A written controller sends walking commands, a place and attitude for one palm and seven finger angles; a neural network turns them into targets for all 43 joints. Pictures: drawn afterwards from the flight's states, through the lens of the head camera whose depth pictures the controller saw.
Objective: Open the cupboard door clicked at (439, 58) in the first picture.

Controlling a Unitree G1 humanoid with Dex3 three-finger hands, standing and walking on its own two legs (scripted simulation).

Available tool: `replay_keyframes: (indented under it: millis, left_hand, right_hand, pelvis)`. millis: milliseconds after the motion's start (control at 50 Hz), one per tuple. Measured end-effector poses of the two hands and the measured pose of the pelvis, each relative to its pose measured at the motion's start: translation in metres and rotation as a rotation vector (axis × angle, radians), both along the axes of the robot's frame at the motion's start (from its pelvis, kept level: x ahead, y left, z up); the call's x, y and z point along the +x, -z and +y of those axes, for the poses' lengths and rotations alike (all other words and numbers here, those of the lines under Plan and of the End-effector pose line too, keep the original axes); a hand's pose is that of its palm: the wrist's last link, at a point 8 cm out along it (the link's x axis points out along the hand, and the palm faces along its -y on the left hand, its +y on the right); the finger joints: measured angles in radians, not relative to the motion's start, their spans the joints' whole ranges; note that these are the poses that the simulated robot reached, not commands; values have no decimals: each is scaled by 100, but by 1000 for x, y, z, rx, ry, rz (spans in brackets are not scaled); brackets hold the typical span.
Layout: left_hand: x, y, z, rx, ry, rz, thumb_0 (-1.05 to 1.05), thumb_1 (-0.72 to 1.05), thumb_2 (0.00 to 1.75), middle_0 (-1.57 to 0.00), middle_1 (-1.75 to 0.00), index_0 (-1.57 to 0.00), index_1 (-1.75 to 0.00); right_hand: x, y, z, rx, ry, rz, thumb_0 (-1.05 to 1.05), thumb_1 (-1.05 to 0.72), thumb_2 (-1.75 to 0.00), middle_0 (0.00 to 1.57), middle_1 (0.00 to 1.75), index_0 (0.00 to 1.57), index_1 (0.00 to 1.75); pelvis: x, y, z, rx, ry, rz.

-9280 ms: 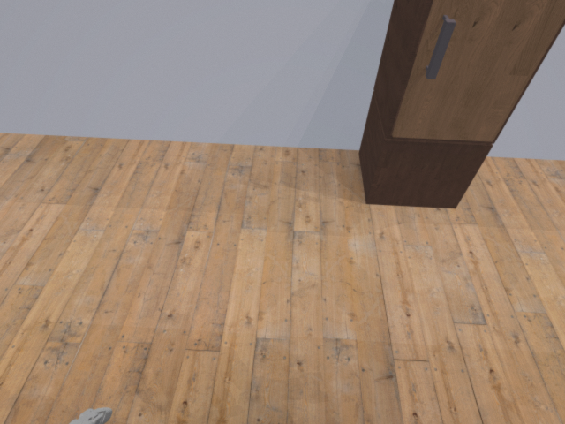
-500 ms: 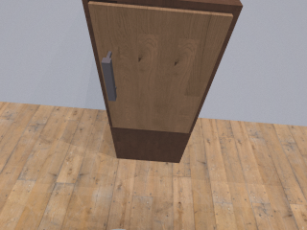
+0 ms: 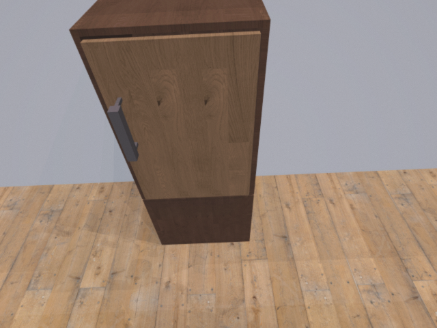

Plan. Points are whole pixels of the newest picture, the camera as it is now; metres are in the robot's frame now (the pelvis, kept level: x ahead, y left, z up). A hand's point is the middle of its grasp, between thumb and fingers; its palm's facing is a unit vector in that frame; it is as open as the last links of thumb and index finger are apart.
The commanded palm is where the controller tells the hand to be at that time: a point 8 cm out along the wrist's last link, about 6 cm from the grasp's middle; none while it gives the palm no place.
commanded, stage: come to a stop and stand still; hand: left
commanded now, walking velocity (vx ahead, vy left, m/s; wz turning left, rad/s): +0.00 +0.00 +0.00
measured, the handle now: (126, 130) +0.60 +0.28 +0.02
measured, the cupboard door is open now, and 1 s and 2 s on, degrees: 0 0 0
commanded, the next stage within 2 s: look again from close up in 0.32 s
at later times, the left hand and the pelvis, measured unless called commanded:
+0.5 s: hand out of the picture +0.01 +0.16 -0.18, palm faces +0.03 -0.98 -0.18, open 7.3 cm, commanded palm none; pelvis +0.01 +0.00 +0.00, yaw +1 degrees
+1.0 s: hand out of the picture +0.01 +0.28 -0.17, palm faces +0.02 -0.96 -0.27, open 7.4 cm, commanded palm none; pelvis -0.03 +0.06 +0.00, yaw +0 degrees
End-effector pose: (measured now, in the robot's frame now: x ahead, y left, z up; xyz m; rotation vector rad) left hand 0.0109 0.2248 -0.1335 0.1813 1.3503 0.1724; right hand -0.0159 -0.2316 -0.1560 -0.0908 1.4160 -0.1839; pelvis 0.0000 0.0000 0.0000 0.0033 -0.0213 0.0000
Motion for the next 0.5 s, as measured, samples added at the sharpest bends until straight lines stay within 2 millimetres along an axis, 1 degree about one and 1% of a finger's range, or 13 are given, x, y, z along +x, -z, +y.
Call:
replay_keyframes:
  millis: [60,120,180,240,320,420,460,500]
  left_hand:
    - [-4,3,-9,-10,-11,14,1,94,90,-20,-30,-20,-30]
    - [-9,5,-16,-23,-20,27,1,94,90,-20,-30,-20,-30]
    - [-14,7,-22,-36,-28,44,1,93,90,-20,-30,-20,-30]
    - [-18,8,-26,-48,-36,61,1,93,90,-20,-30,-20,-30]
    - [-20,10,-29,-63,-45,78,1,92,90,-20,-30,-20,-30]
    - [-19,12,-28,-74,-53,85,0,92,90,-20,-30,-20,-30]
    - [-16,12,-22,-69,-28,73,1,92,90,-20,-30,-20,-30]
    - [-11,12,-12,-54,-23,46,1,92,90,-20,-30,-20,-30]
  right_hand:
    - [-17,-2,-1,6,3,49,1,-91,-90,20,29,19,30]
    - [-28,-3,1,14,3,88,1,-91,-90,20,29,19,30]
    - [-33,-4,4,21,5,112,1,-91,-90,20,29,19,30]
    - [-33,-5,7,25,5,119,1,-91,-90,20,29,19,30]
    - [-23,-6,13,27,1,108,1,-91,-90,20,29,19,30]
    - [-3,-6,20,24,-8,70,1,-91,-90,20,29,19,30]
    - [10,-6,20,22,-25,35,1,-91,-90,20,29,19,30]
    - [24,-6,17,-5,-42,-13,1,-92,-90,20,29,20,30]
  pelvis:
    - [0,-1,-7,4,-5,-10]
    - [0,-1,-12,1,-6,-15]
    - [1,-1,-14,-3,-6,-16]
    - [3,-1,-14,-5,-8,-14]
    - [7,-2,-12,-5,-7,-9]
    - [12,-2,-7,-3,-5,-6]
    - [13,0,-4,-7,-10,0]
    - [14,2,2,-12,-13,10]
